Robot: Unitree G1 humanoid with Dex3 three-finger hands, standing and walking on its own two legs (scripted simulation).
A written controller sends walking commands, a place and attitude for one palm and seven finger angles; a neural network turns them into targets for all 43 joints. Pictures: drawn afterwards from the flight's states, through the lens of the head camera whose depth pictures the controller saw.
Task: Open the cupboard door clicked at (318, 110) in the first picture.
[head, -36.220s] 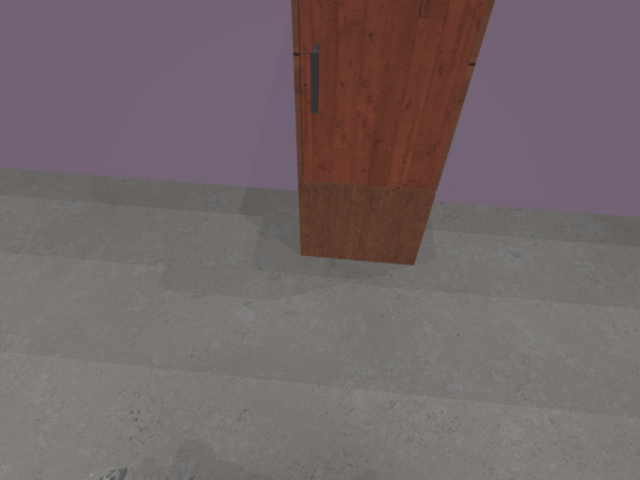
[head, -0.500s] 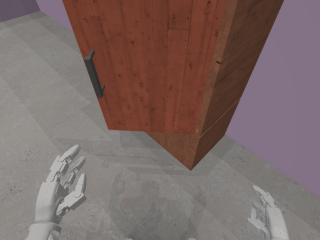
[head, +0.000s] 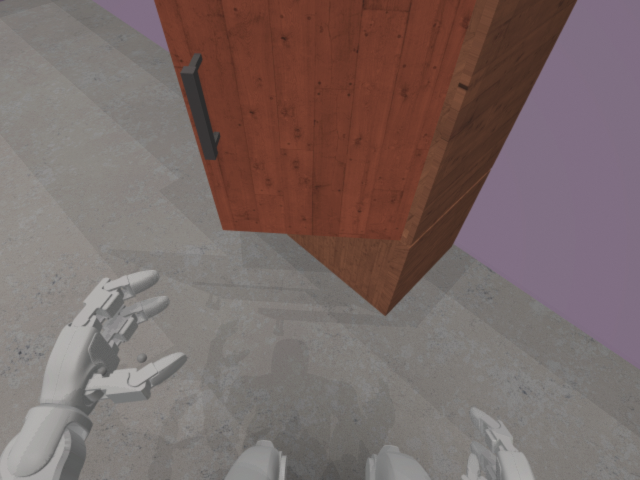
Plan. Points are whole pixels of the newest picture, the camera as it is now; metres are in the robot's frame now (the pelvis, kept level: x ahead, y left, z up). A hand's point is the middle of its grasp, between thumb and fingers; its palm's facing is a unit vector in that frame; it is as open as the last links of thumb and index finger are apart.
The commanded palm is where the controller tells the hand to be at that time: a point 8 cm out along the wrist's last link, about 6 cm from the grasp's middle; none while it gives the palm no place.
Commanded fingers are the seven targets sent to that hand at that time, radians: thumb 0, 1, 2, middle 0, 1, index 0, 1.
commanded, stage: raise the hand with hooked fingers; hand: left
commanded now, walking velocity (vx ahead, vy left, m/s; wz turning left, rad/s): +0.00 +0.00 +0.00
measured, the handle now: (204, 109) +0.64 +0.22 +0.09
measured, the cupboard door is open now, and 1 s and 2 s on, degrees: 41 41 41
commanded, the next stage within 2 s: move the hooked fingers beside the handle in 1.32 s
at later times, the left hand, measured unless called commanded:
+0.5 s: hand (97, 312) +0.28 +0.26 +0.08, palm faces +0.02 -1.00 -0.05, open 13.5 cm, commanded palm +0.26 +0.31 +0.08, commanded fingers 0.00 -0.50 0.30 -0.30 -1.20 -0.30 -1.20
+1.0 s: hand (95, 266) +0.32 +0.27 +0.10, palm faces -0.01 -1.00 -0.01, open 14.0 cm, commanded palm +0.29 +0.32 +0.10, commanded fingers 0.00 -0.50 0.30 -0.30 -1.20 -0.30 -1.20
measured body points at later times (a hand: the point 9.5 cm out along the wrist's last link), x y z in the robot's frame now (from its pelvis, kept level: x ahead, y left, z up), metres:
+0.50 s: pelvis +0.02 +0.02 +0.02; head +0.07 +0.03 +0.46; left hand +0.27 +0.32 +0.08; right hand +0.20 -0.22 -0.05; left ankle +0.03 +0.12 -0.67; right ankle +0.05 -0.11 -0.67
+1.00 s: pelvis +0.03 +0.00 +0.03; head +0.08 +0.00 +0.48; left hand +0.32 +0.32 +0.10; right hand +0.17 -0.26 -0.05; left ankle +0.03 +0.12 -0.67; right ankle +0.05 -0.11 -0.67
